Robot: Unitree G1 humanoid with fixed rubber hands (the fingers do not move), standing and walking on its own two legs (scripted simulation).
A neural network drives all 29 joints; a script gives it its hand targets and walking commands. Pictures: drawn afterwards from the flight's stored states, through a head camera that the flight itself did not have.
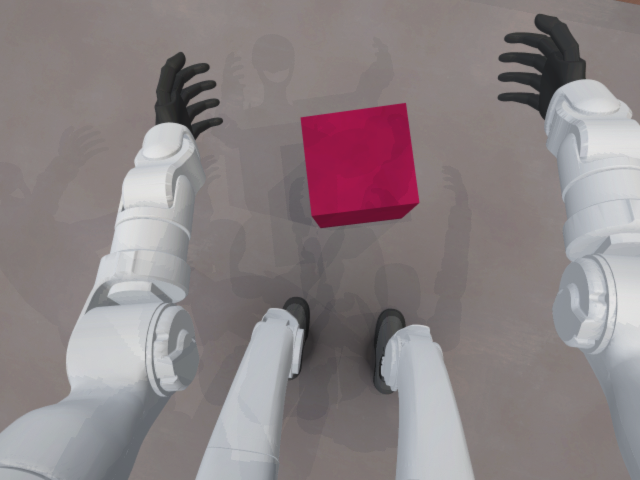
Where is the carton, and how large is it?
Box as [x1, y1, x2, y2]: [301, 103, 418, 227]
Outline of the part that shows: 405,103 301,117 311,214 320,227 401,218 418,203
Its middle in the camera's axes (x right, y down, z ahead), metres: +0.08 -0.14 +0.88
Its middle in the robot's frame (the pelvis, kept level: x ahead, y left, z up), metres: +0.54 +0.02 -0.53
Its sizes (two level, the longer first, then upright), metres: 0.210 0.200 0.250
